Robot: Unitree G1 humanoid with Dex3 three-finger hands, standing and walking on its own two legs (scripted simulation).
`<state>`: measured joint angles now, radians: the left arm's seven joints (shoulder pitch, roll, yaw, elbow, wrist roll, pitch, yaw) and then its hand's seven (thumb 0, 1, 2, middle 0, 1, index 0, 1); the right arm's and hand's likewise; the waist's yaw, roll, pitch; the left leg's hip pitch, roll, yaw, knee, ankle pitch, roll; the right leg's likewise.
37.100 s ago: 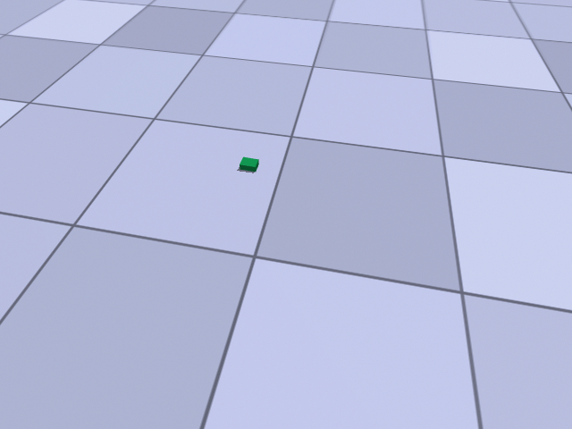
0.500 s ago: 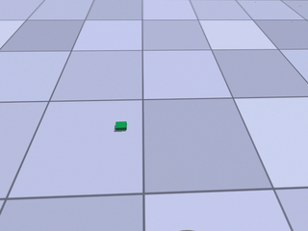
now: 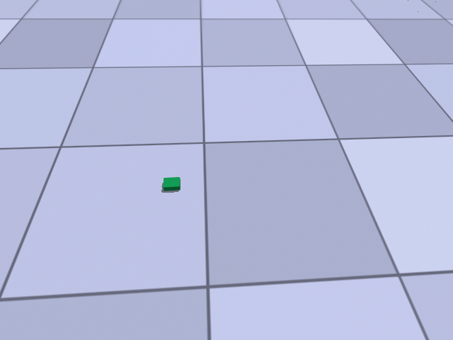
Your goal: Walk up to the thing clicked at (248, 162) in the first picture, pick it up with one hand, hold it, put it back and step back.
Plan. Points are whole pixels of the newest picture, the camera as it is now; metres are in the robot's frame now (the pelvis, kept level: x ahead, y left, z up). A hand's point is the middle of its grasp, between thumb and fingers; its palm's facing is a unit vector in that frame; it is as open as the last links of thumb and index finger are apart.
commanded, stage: step back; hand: left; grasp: from above
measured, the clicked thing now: (171, 183) +0.95 +0.28 -0.75
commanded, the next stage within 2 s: stand in 0.26 s
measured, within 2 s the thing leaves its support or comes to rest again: neither
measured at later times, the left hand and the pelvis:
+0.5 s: hand out of the picture +0.13 +0.24 -0.14, palm faces -0.01 -0.94 -0.33, open 7.4 cm; pelvis +0.01 +0.00 +0.02, yaw +0 degrees
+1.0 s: hand out of the picture +0.04 +0.25 -0.14, palm faces +0.00 -0.94 -0.35, open 7.4 cm; pelvis -0.01 -0.01 +0.02, yaw +1 degrees
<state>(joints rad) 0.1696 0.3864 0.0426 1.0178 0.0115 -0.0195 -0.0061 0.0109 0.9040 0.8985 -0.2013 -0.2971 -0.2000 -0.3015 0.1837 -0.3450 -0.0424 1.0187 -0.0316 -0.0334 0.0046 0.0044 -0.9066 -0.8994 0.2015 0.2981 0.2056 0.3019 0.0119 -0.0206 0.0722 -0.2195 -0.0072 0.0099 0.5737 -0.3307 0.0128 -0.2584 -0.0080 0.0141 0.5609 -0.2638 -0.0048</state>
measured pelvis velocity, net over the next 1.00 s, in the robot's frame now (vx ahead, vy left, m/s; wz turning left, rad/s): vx -0.01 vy -0.01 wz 0.01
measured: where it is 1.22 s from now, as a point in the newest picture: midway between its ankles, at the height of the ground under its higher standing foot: outside the picture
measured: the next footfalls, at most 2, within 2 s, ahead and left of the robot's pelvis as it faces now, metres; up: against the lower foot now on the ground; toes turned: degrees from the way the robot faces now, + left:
none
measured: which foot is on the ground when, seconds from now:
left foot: down 0.00-1.00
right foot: down 0.00-1.00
